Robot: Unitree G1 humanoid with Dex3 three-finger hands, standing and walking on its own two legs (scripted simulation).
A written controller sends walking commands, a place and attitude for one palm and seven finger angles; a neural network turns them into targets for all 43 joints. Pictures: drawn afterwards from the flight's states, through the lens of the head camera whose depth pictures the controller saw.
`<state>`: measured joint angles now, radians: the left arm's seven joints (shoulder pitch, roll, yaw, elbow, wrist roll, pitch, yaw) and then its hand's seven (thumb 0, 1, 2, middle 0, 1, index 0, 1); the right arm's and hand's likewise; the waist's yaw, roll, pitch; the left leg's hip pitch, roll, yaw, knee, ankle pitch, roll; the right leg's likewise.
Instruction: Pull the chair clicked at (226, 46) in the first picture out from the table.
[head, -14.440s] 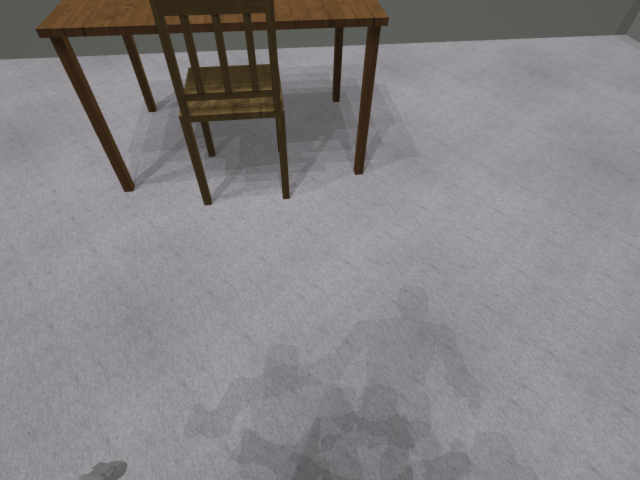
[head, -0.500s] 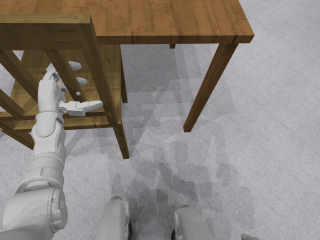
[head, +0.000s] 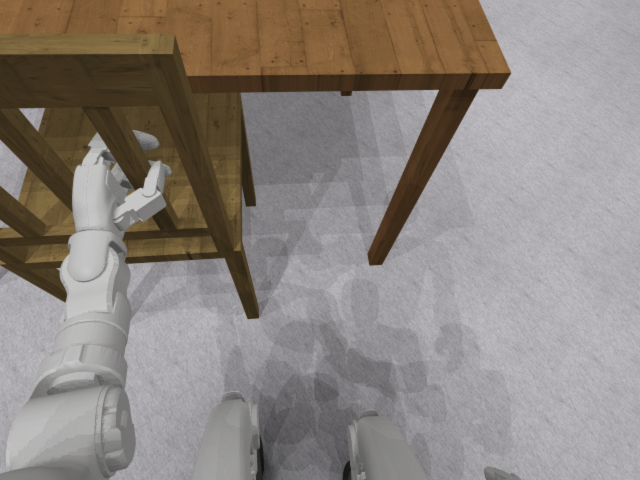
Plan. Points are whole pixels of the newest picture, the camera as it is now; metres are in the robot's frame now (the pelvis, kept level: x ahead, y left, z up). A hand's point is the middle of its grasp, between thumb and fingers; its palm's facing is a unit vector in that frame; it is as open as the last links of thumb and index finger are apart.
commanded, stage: hook a spindle and tug to test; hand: left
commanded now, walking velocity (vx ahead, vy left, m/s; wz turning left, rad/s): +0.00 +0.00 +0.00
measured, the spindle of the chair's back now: (59, 178) +0.48 +0.32 +0.02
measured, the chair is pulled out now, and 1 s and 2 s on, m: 0.00 0.06 0.17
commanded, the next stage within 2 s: step backward, pulling the chair out in 0.42 s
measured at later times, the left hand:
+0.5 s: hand (151, 210) +0.43 +0.19 +0.03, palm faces +0.07 -1.00 -0.02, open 5.8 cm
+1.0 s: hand (166, 225) +0.40 +0.17 +0.05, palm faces +0.11 -0.99 -0.12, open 5.4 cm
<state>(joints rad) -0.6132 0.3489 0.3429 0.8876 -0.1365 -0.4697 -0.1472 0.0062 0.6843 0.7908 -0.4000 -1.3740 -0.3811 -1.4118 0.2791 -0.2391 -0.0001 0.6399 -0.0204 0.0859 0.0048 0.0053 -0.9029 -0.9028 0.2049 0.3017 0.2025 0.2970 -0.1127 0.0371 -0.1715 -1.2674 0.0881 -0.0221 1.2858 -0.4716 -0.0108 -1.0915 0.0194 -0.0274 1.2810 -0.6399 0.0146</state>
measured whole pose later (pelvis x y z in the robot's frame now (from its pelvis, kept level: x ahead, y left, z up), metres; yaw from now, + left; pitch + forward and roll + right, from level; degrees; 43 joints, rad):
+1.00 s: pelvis +0.00 +0.01 +0.10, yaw +0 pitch +11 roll -2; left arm -0.52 0.24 0.15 0.99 -0.09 -0.26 0.08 0.04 0.70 0.75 -0.26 -1.00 -0.47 -1.45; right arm 0.24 -0.24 0.00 0.63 0.03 0.11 -0.09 0.01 -0.90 -0.90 0.21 0.30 0.20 0.30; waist -0.09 0.03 0.04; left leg -0.68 0.08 0.04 0.76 -0.27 0.01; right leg -0.53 0.00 -0.01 0.71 -0.38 0.04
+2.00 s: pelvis -0.06 +0.00 +0.10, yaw +1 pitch +1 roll -2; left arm -0.55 0.17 -0.02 1.08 -0.05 -0.22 0.08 0.04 0.60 0.81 -0.29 -1.19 -0.50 -1.45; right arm 0.19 -0.24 0.02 0.74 0.03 -0.05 -0.13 0.01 -0.90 -0.90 0.20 0.30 0.20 0.30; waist -0.03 0.05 0.16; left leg -0.53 0.05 0.01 0.63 -0.12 0.00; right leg -0.41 0.01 -0.01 0.66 -0.27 0.02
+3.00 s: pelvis -0.16 +0.00 +0.12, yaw +1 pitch +3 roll -1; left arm -0.57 0.17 0.05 1.03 -0.06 -0.20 0.06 0.09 0.60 0.80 -0.30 -1.18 -0.50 -1.45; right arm 0.16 -0.19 0.02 0.71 0.03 0.03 -0.08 0.01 -0.90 -0.90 0.21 0.30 0.20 0.30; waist -0.05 0.06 0.22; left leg -0.42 0.06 -0.02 0.76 -0.39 -0.05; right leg -0.35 0.02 -0.04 0.53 -0.22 -0.03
